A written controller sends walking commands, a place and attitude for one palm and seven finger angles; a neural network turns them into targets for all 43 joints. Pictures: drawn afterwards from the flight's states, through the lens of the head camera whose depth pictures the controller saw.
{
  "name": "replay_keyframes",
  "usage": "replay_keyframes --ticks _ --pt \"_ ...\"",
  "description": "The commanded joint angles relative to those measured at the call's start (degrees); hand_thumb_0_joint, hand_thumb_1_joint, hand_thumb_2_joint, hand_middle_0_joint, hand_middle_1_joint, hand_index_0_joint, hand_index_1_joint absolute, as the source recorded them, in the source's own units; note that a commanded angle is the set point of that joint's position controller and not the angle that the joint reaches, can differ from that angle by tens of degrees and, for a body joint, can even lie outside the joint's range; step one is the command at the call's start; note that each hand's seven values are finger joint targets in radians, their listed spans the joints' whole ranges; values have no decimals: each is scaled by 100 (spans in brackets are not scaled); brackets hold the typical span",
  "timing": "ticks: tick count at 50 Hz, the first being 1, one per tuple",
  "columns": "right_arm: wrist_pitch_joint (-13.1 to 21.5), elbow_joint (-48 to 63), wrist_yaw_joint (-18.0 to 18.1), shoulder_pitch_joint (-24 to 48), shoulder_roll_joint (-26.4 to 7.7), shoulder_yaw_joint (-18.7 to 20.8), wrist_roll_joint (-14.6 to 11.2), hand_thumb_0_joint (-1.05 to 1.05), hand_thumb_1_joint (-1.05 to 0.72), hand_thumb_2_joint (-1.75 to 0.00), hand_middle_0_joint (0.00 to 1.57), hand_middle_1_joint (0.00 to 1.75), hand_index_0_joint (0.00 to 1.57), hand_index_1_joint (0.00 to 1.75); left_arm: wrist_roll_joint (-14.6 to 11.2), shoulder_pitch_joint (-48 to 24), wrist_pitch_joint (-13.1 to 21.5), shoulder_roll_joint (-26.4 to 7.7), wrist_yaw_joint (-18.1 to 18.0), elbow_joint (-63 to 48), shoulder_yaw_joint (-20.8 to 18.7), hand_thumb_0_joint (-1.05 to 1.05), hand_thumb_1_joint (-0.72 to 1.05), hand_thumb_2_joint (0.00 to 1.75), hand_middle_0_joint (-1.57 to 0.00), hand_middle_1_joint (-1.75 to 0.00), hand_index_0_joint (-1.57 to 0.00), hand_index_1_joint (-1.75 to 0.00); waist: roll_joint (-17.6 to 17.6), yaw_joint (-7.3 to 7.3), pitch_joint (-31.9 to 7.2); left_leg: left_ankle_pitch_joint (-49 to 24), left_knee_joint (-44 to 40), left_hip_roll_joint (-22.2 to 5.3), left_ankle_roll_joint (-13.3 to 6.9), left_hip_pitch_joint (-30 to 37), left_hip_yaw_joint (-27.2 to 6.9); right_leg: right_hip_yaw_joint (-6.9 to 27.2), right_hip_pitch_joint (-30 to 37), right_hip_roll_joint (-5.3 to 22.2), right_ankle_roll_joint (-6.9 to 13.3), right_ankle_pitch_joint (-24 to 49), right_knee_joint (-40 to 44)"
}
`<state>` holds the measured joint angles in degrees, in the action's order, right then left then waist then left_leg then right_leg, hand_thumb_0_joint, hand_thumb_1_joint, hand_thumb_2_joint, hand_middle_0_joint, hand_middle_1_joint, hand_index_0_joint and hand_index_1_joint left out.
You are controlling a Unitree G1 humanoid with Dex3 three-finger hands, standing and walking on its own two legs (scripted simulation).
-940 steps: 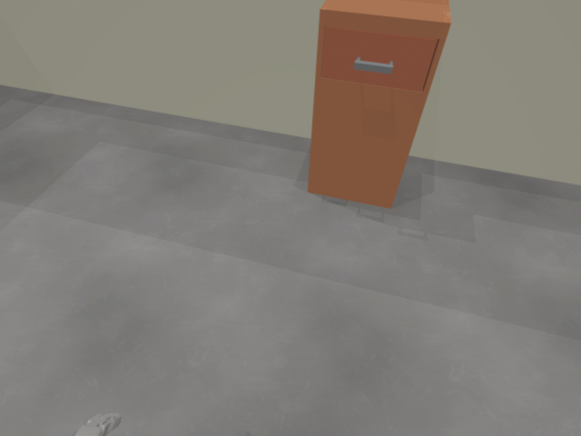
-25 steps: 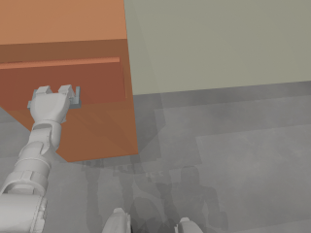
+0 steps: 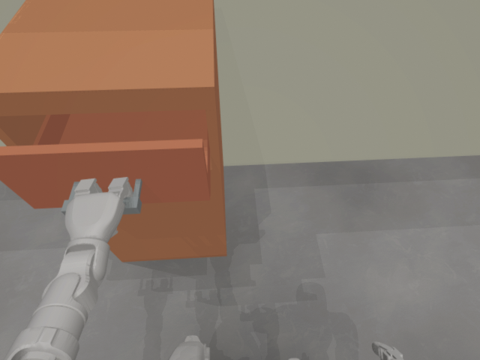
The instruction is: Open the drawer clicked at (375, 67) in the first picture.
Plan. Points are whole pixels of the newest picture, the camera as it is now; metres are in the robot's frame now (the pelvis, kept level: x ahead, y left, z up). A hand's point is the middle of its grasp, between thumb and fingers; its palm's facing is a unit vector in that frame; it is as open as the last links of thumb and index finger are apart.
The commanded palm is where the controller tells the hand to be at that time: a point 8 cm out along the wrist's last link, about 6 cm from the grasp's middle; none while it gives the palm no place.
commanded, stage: pull the drawer open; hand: left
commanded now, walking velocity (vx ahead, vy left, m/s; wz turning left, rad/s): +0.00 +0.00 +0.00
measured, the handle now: (105, 196) +0.40 +0.27 -0.01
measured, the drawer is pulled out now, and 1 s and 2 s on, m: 0.09 0.21 0.30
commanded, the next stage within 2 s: none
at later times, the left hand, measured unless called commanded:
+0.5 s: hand (103, 256) +0.29 +0.25 -0.03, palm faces -0.02 -0.06 -1.00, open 5.6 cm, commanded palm +0.26 +0.24 +0.03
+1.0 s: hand (96, 294) +0.23 +0.24 -0.03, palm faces -0.01 -0.07 -1.00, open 5.6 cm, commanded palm +0.20 +0.24 +0.03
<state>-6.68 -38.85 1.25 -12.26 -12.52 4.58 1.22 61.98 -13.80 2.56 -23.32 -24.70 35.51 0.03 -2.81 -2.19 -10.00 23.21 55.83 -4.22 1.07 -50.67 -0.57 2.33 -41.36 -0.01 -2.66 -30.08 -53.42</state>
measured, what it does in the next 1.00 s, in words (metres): stands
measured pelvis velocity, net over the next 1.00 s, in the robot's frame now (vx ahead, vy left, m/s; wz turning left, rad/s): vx -0.01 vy -0.01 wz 0.01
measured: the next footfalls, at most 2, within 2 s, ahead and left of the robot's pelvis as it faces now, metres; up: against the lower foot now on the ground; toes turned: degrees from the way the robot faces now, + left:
none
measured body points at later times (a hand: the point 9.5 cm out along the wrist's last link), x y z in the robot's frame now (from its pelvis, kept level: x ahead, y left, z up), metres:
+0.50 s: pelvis -0.01 -0.01 +0.00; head +0.05 -0.02 +0.45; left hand +0.29 +0.25 +0.03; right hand +0.12 -0.27 -0.12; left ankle +0.03 +0.13 -0.68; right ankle -0.05 -0.16 -0.68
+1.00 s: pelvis -0.01 -0.01 +0.00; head +0.04 -0.02 +0.44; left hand +0.23 +0.24 +0.03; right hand +0.17 -0.25 -0.11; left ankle +0.03 +0.13 -0.68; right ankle -0.05 -0.16 -0.68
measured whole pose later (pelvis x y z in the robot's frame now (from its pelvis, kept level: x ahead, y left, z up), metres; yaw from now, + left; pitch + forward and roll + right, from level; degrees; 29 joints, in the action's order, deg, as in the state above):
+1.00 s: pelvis -0.01 -0.01 +0.00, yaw +1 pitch +14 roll -1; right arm -4.8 -35.8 1.0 -8.1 -11.9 3.0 2.3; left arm 61.1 12.5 0.9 -21.1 -26.7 12.6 0.9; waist -2.9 -0.1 -9.4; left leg 23.4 57.2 -4.2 2.2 -47.6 -1.5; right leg 1.6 -38.8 -0.2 -1.7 -31.6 -56.6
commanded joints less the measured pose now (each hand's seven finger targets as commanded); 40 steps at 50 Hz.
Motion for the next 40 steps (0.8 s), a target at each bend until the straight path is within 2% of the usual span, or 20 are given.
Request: replay_keyframes --ticks 1,4,6,7,9,10,14,15,17,20,22,25,26,27,30,31,32,35,37,40 --pt "169 502 100 -158 -831 246 28 0 -90 -90 20 30 20 30 -46 -1155 21 -1201 -323 -1175 -576 0 90 90 -40 -135 -40 -135 -204 70 -1910 -2273 -433 368 -245 2405 296 -543 68 -396 440 2631 550" --pt "211 508 128 -148 -829 252 32 0 -90 -90 20 30 20 30 -61 -1168 -1 -1117 -326 -1162 -487 0 90 90 -40 -135 -40 -135 -114 47 -1724 -2099 -447 375 -251 2332 273 -566 40 -398 452 2489 562" --pt "207 555 138 -47 -811 242 37 0 -90 -90 20 30 20 30 -36 -920 28 -1270 -342 -1396 -651 0 90 90 -40 -135 -40 -135 -236 177 -2047 -2306 -436 384 -242 2497 293 -533 156 -396 459 2628 511" --pt "220 584 133 -58 -805 253 41 0 -90 -90 20 30 20 30 -72 -716 -18 -1066 -332 -1389 -483 0 90 90 -40 -135 -40 -135 -297 154 -1917 -2286 -430 397 -246 2482 302 -540 168 -403 472 2648 539" --pt "256 591 129 -29 -788 255 34 0 -90 -90 20 30 20 30 -105 -616 -1 -991 -323 -1529 -445 0 90 90 -40 -135 -40 -135 -216 153 -1969 -2287 -431 394 -244 2488 302 -546 209 -397 458 2683 538" --pt "263 603 129 -14 -802 233 40 0 -90 -90 20 30 20 30 -162 -444 -20 -1110 -312 -1501 -589 0 90 90 -40 -135 -40 -135 -132 191 -1935 -2271 -450 387 -242 2410 283 -545 295 -397 464 2691 538" --pt "309 669 133 97 -781 234 42 0 -90 -90 20 30 20 30 -165 -30 35 -1053 -315 -1816 -576 0 90 90 -40 -135 -40 -135 -52 226 -1855 -2184 -462 395 -257 2392 317 -528 353 -393 449 2740 557" --pt "310 702 128 139 -800 211 55 0 -90 -90 20 30 20 30 -182 155 32 -1163 -321 -1904 -695 0 90 90 -40 -135 -40 -135 -162 288 -1878 -2237 -484 396 -243 2371 298 -526 413 -389 467 2741 538" --pt "335 710 114 161 -774 213 49 0 -90 -90 20 30 20 30 -185 308 31 -981 -338 -1951 -559 0 90 90 -40 -135 -40 -135 -141 232 -1690 -2100 -479 396 -253 2336 320 -529 333 -383 455 2695 567" --pt "357 720 116 221 -787 197 63 0 -90 -90 20 30 20 30 -186 456 26 -1076 -385 -2047 -688 0 90 90 -40 -135 -40 -135 -4 223 -1627 -1975 -490 391 -248 2227 285 -538 340 -378 455 2567 547" --pt "379 762 99 234 -760 201 68 0 -90 -90 20 30 20 30 -147 639 32 -943 -423 -2237 -567 0 90 90 -40 -135 -40 -135 -218 260 -1608 -1975 -490 404 -244 2295 298 -544 276 -383 469 2535 522" --pt "379 774 91 325 -771 188 88 0 -90 -90 20 30 20 30 -136 904 -4 -1092 -483 -2391 -758 0 90 90 -40 -135 -40 -135 -111 292 -1640 -2047 -457 398 -232 2274 279 -538 328 -377 470 2602 489" --pt "371 801 72 371 -743 168 76 0 -90 -90 20 30 20 30 -116 944 -9 -992 -497 -2504 -657 0 90 90 -40 -135 -40 -135 -210 324 -1630 -2013 -480 407 -221 2310 297 -540 277 -373 465 2558 489" --pt "399 814 61 341 -740 186 69 0 -90 -90 20 30 20 30 -146 966 -43 -814 -492 -2536 -487 0 90 90 -40 -135 -40 -135 -218 243 -1497 -1945 -476 404 -232 2310 283 -561 226 -376 470 2504 512" --pt "406 826 81 409 -769 176 89 0 -90 -90 20 30 20 30 -171 1103 -96 -1094 -519 -2644 -770 0 90 90 -40 -135 -40 -135 -115 307 -1558 -1884 -475 396 -231 2275 261 -551 293 -375 476 2424 501" --pt "388 854 78 475 -734 137 82 0 -90 -90 20 30 20 30 -144 1135 -100 -996 -525 -2727 -674 0 90 90 -40 -135 -40 -135 -151 336 -1627 -1863 -494 415 -221 2306 282 -541 269 -361 459 2417 490" --pt "413 852 82 444 -735 173 75 0 -90 -90 20 30 20 30 -145 1192 -137 -865 -513 -2659 -548 0 90 90 -40 -135 -40 -135 -98 261 -1396 -1792 -486 402 -228 2292 264 -555 195 -374 465 2361 519" --pt "427 933 66 544 -724 143 92 0 -90 -90 20 30 20 30 -176 1518 -130 -923 -522 -2993 -636 0 90 90 -40 -135 -40 -135 -284 354 -1550 -1902 -499 402 -217 2391 262 -545 273 -365 482 2399 506" --pt "430 961 60 551 -702 130 81 0 -90 -90 20 30 20 30 -208 1801 -171 -826 -502 -2951 -583 0 90 90 -40 -135 -40 -135 -175 374 -1389 -1825 -509 414 -219 2318 267 -563 289 -371 478 2394 515" --pt "434 986 76 631 -713 94 102 0 -90 -90 20 30 20 30 -195 1797 -147 -936 -493 -3110 -682 0 90 90 -40 -135 -40 -135 -109 361 -1382 -1765 -500 402 -221 2263 237 -544 274 -358 475 2342 500"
